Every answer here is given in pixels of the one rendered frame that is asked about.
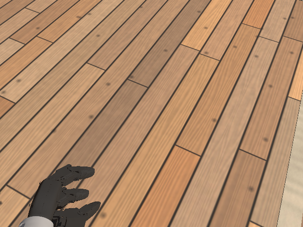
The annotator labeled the left robot forearm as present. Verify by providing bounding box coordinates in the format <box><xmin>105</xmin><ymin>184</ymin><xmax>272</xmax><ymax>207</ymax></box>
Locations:
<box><xmin>18</xmin><ymin>216</ymin><xmax>54</xmax><ymax>227</ymax></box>

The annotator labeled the robot left hand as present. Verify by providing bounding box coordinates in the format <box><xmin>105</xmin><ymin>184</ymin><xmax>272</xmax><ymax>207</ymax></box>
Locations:
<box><xmin>27</xmin><ymin>164</ymin><xmax>101</xmax><ymax>227</ymax></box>

